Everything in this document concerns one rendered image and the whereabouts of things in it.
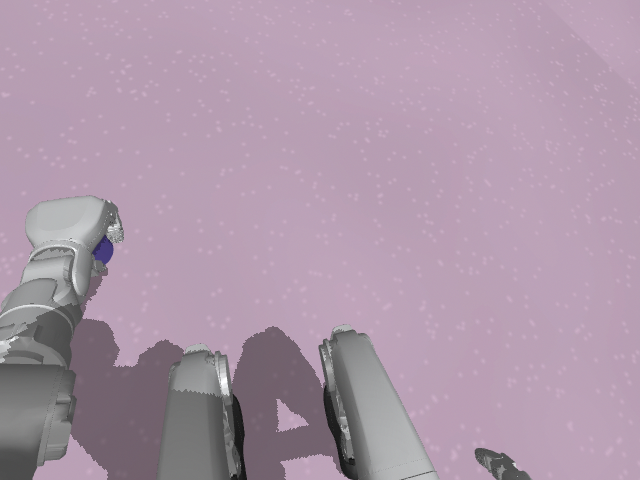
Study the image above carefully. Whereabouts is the right robot foot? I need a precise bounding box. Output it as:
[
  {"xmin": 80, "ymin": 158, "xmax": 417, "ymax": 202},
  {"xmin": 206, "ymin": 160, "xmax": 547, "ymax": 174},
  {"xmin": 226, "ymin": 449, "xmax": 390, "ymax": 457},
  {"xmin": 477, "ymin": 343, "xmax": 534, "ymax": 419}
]
[{"xmin": 323, "ymin": 385, "xmax": 359, "ymax": 480}]

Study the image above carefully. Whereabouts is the left robot hand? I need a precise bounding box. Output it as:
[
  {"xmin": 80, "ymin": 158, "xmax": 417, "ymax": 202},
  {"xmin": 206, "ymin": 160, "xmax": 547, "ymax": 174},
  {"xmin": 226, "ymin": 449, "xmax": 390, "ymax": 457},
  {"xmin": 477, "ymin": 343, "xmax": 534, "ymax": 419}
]
[{"xmin": 25, "ymin": 195, "xmax": 124, "ymax": 277}]

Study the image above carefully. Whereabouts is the tin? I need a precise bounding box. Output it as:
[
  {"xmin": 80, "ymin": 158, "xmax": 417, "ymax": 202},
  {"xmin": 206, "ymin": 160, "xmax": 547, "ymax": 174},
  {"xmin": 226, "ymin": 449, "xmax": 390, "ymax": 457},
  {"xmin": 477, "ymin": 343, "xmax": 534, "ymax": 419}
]
[{"xmin": 92, "ymin": 235, "xmax": 113, "ymax": 265}]

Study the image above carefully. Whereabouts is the right robot hand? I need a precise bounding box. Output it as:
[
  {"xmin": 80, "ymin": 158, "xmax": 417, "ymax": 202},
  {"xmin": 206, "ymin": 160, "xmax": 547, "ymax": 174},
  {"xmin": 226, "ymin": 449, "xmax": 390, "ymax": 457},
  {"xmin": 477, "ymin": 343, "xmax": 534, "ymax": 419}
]
[{"xmin": 475, "ymin": 448, "xmax": 532, "ymax": 480}]

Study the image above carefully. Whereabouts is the left robot foot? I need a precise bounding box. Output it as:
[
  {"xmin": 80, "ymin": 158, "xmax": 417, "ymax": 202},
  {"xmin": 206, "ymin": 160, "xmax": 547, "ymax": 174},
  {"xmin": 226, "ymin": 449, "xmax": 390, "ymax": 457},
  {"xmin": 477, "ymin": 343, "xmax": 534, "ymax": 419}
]
[{"xmin": 230, "ymin": 394, "xmax": 247, "ymax": 480}]

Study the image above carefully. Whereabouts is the left robot arm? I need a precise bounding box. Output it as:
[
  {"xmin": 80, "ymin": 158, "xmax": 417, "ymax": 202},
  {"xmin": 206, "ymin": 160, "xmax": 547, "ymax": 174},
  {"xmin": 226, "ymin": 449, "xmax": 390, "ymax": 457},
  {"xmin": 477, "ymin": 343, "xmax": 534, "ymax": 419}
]
[{"xmin": 0, "ymin": 240, "xmax": 93, "ymax": 480}]

